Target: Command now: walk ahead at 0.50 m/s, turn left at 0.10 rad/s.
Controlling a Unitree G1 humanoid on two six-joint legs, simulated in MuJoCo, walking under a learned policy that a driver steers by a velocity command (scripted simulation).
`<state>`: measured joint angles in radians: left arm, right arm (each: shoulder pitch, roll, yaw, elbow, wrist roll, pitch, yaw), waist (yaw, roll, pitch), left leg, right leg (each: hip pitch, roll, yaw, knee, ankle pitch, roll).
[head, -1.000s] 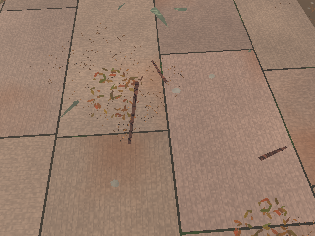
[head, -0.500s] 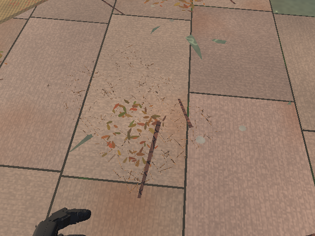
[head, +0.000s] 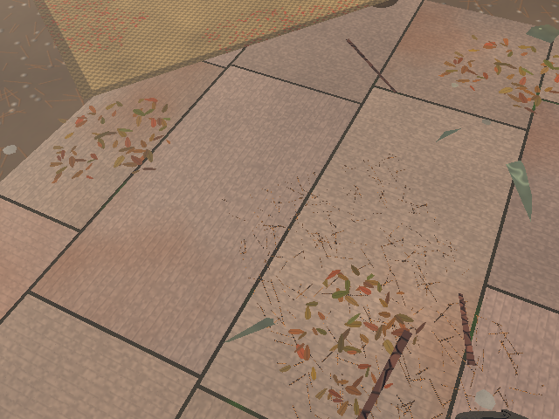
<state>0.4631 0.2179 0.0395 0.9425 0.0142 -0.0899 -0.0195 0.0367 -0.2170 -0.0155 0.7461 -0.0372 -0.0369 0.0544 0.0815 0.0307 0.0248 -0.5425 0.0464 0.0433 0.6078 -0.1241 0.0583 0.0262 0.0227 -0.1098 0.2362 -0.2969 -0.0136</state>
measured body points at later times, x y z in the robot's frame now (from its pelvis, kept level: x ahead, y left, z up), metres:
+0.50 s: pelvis +0.25 +0.02 +0.00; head +0.28 +0.02 +0.45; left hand +0.44 +0.23 -0.13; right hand +0.19 -0.22 -0.14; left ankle +0.14 +0.10 -0.74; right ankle +0.40 -0.12 -0.70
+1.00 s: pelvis +0.52 -0.06 +0.00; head +0.55 -0.09 +0.45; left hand +0.63 +0.20 -0.12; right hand +0.59 -0.36 -0.10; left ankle +0.74 +0.02 -0.69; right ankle +0.41 -0.08 -0.74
